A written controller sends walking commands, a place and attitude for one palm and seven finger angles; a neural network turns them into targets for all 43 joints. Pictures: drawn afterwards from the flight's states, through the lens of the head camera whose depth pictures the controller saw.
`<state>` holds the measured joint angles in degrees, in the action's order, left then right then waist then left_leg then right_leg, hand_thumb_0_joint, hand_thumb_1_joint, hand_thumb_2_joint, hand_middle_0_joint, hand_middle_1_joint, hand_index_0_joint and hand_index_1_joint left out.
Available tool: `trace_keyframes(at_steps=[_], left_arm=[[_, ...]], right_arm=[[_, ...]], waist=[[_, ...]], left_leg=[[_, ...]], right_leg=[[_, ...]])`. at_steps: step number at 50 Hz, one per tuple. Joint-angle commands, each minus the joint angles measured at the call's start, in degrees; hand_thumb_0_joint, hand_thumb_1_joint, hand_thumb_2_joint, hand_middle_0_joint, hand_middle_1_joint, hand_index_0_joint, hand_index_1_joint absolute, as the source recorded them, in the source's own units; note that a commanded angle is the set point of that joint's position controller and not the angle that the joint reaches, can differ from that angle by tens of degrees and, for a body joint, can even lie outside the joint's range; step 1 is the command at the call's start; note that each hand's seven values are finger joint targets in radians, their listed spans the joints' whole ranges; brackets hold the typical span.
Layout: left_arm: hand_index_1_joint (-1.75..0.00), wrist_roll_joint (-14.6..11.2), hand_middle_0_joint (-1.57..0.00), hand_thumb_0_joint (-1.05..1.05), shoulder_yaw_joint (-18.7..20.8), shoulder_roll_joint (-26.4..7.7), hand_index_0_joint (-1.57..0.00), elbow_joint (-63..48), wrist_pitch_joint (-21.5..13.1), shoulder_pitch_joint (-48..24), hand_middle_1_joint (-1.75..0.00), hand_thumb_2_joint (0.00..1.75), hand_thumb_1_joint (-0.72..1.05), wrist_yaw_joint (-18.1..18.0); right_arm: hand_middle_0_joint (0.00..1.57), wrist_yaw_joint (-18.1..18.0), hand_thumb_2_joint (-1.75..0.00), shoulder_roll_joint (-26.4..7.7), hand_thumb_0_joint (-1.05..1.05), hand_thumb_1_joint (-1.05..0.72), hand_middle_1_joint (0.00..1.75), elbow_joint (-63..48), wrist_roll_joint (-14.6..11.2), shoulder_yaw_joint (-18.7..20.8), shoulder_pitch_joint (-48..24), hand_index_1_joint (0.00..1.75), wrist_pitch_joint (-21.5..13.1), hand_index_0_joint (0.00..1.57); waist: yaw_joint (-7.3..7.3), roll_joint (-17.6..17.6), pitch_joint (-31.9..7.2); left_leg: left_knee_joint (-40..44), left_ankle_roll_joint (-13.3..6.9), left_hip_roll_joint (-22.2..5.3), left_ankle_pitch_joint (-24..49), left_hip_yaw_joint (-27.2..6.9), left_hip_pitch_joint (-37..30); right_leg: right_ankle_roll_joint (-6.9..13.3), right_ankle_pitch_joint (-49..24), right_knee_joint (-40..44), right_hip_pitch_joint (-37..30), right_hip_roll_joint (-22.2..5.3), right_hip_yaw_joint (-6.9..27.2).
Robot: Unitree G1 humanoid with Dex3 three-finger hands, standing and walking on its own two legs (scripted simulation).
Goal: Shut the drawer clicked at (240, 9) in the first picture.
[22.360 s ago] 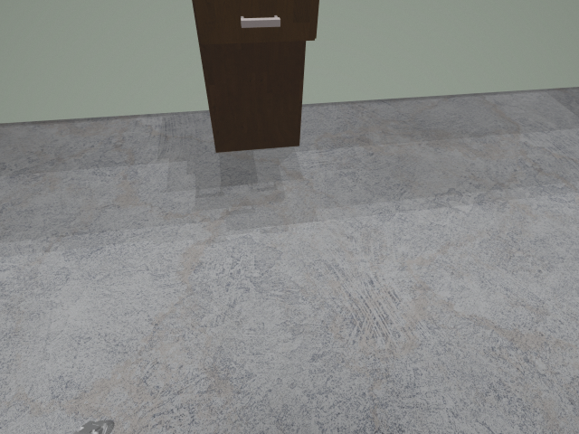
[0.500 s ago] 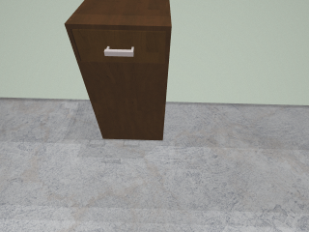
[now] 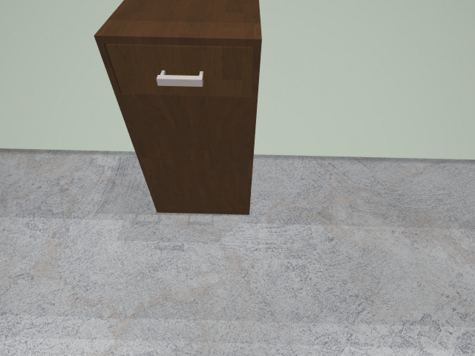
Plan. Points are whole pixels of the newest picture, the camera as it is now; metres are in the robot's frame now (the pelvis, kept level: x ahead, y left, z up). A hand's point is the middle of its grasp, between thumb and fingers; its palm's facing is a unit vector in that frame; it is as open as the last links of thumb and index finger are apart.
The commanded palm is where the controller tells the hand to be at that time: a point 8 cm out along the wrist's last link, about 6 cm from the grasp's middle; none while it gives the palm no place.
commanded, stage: stand and wait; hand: left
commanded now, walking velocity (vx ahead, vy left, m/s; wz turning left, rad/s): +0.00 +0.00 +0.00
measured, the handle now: (181, 77) +0.86 +0.22 +0.01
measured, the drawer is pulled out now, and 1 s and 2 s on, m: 0.00 0.00 0.00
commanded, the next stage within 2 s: none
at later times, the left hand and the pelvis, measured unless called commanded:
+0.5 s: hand out of the picture +0.01 +0.17 -0.17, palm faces +0.02 -0.98 -0.20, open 7.4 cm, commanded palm none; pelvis +0.01 +0.00 +0.00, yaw -1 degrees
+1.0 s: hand out of the picture +0.01 +0.17 -0.17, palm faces +0.02 -0.98 -0.21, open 7.4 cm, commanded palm none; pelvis +0.01 -0.01 +0.00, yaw -1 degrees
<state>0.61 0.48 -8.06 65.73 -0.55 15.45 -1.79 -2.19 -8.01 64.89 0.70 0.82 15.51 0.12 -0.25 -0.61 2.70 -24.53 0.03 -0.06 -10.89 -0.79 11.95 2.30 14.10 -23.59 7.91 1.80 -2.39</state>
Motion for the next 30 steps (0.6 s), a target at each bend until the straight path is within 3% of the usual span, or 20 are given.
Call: trace_keyframes(at_steps=[1, 30], left_arm=[[-0.30, -0.3, -0.20, 0.00, 1.3, -6.4, -0.20, -1.2, -0.3, 3.9, -0.30, 0.90, 0.90, -0.4], [-0.30, -0.4, -0.20, 0.00, 1.4, -7.4, -0.20, -1.3, -0.7, 3.3, -0.30, 0.90, 0.90, -0.4]], right_arm=[[0.20, -0.4, -0.90, -5.5, 0.00, -0.90, 0.30, -0.7, 0.1, 0.8, 4.0, 0.30, -0.3, 0.20], [0.20, -0.6, -0.90, -6.6, 0.00, -0.90, 0.30, -0.1, 0.1, 0.8, 2.9, 0.30, -0.5, 0.20]], waist=[[-0.08, 0.0, 2.5], [-0.05, -0.1, 1.1]], left_leg=[[3.6, -1.9, -4.9, 5.5, -4.1, -1.3], [3.7, -1.7, -5.2, 8.0, -3.4, -3.3]], right_leg=[[0.9, -2.2, 6.3, 4.3, -7.0, 5.7], [0.6, -7.6, 6.4, 2.3, -7.4, 6.0]])
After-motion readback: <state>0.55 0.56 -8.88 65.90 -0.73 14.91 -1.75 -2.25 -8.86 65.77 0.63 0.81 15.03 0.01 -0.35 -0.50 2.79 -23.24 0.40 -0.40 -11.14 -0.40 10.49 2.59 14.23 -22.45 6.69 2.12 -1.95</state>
